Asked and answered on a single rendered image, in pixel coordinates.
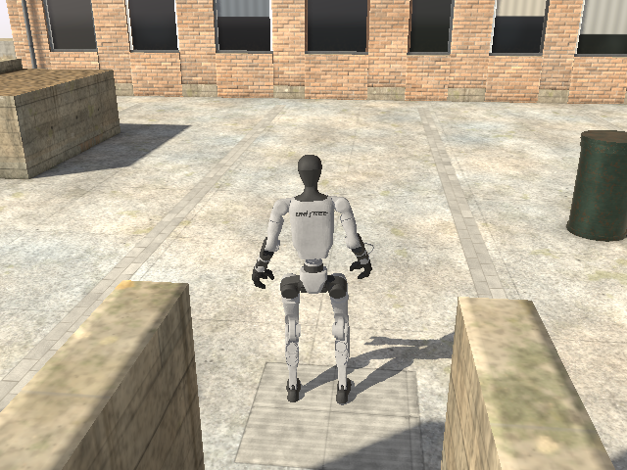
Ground robot left shin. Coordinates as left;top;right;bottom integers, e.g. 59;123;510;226
285;323;299;390

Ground right robot forearm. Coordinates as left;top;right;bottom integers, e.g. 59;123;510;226
352;233;369;264

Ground left robot forearm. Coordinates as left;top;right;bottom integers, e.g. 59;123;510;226
255;237;274;272

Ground robot left thigh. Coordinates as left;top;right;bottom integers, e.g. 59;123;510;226
280;273;301;341

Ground robot right hand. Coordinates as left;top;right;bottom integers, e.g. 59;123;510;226
350;260;372;279

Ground left robot upper arm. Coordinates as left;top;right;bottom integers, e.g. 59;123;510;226
265;198;291;252

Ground robot left hand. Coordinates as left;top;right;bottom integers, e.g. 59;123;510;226
252;267;274;289

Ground right robot upper arm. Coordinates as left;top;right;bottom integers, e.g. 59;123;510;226
331;196;361;249

